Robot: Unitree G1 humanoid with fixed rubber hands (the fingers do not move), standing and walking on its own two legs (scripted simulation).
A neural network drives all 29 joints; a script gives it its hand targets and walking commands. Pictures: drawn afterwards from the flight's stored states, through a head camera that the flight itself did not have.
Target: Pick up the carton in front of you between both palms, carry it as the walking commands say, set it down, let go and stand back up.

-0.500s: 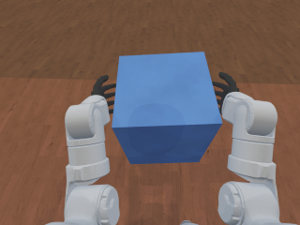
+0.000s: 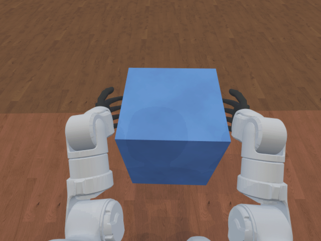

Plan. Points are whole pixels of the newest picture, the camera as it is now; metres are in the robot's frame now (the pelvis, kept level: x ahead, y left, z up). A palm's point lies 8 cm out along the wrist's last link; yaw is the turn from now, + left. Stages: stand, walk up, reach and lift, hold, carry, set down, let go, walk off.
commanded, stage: carry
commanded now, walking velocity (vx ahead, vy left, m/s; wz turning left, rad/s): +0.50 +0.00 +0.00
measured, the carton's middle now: (170, 131) +0.38 -0.03 +0.06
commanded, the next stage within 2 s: none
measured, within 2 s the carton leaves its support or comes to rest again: neither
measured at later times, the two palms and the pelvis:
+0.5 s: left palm (100, 39) +0.63 +0.16 +0.19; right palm (198, 27) +0.67 -0.14 +0.20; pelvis +0.29 -0.04 +0.05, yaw +1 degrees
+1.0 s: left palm out of the picture +0.97 +0.12 +0.25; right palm out of the picture +0.96 -0.18 +0.25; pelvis +0.61 -0.01 +0.08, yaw +0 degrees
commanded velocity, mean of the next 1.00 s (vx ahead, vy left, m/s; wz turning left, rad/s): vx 0.50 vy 0.00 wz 0.00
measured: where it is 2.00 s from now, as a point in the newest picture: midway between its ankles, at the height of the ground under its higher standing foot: (154, 99)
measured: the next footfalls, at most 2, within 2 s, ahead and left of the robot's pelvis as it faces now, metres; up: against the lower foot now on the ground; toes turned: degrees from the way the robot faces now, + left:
right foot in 0.24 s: +0.34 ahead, -0.12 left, +0.04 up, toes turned -6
left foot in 0.62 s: +0.56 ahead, +0.09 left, +0.07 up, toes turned +7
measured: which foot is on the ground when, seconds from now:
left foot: down 0.00-0.28, up 0.30-0.60, down 0.62-1.00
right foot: up 0.00-0.22, down 0.24-0.66, up 0.68-1.00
